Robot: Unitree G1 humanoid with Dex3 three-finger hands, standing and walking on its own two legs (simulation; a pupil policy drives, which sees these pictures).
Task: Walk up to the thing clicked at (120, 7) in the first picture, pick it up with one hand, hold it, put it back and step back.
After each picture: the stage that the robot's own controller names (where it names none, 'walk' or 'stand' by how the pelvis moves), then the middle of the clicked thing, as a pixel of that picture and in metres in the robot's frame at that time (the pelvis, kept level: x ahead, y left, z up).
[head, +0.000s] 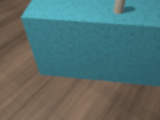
stand; (119, 4) +1.01 -0.25 -0.06
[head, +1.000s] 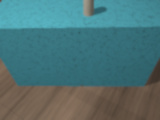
walk; (88, 5) +0.94 +0.01 -0.03
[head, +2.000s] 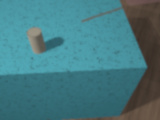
walk; (36, 41) +0.60 +0.26 -0.05
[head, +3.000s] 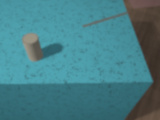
stand; (33, 47) +0.54 +0.23 -0.03
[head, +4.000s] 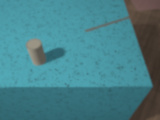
stand; (36, 52) +0.54 +0.23 -0.06
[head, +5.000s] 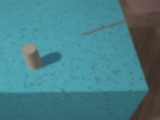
stand; (32, 57) +0.53 +0.24 -0.06
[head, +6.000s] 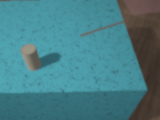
stand; (31, 57) +0.52 +0.25 -0.06
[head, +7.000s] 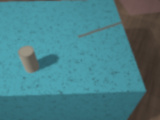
stand; (29, 59) +0.51 +0.26 -0.06
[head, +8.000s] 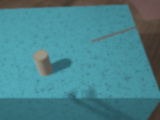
rise first; (43, 63) +0.51 +0.23 -0.06
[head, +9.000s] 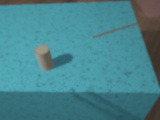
go down; (44, 58) +0.53 +0.24 -0.05
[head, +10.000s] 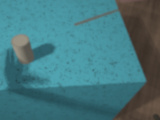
go down; (23, 49) +0.53 +0.22 -0.04
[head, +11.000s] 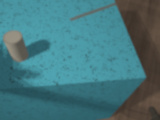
go down; (16, 46) +0.52 +0.22 -0.02
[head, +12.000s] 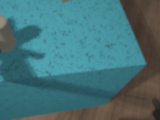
close in; (1, 34) +0.52 +0.24 +0.01
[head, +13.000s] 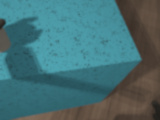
lift; out of the picture +0.52 +0.23 +0.03
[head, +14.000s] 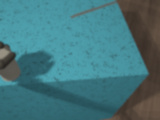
lift; (5, 63) +0.42 +0.25 +0.02
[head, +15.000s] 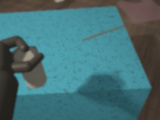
lift; (31, 68) +0.33 +0.17 +0.15
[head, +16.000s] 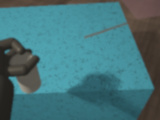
hold; (27, 73) +0.32 +0.18 +0.12
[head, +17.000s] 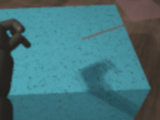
crouch; out of the picture +0.24 +0.25 -0.73
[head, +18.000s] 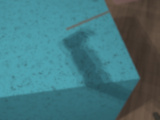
lower; out of the picture +0.23 +0.22 -0.73
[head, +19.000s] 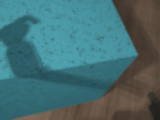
lower; out of the picture +0.23 +0.18 -0.66
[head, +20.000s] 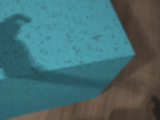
lower; out of the picture +0.22 +0.17 -0.66
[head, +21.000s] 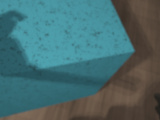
lower; out of the picture +0.23 +0.15 -0.66
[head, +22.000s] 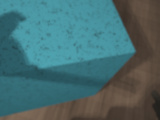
lower; out of the picture +0.23 +0.14 -0.66
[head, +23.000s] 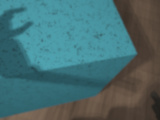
open; out of the picture +0.22 +0.13 -0.66
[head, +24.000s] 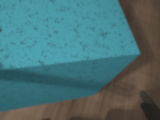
sink last; out of the picture +0.23 +0.12 -0.66
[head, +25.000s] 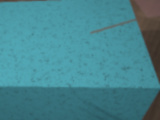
sink last; out of the picture +0.22 +0.14 -0.70
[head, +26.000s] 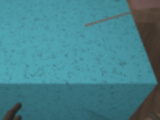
stand; out of the picture +0.22 +0.12 -0.70
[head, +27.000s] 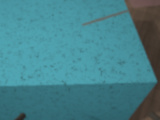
stand; out of the picture +0.21 +0.13 -0.69
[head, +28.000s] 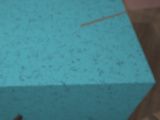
stand; out of the picture +0.21 +0.13 -0.68
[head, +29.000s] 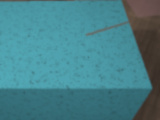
stand; out of the picture +0.23 +0.14 -0.74
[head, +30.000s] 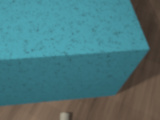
walk; out of the picture +0.31 +0.11 -0.72
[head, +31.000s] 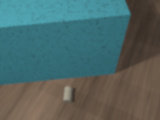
walk; (67, 94) +0.57 +0.17 -0.73
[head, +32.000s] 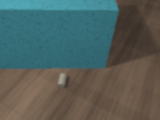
stand; (62, 80) +0.85 +0.17 -0.73
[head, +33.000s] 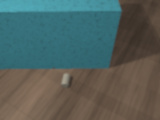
stand; (65, 80) +0.85 +0.17 -0.75
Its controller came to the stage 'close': yes
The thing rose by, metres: 0.22
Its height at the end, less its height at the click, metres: -0.69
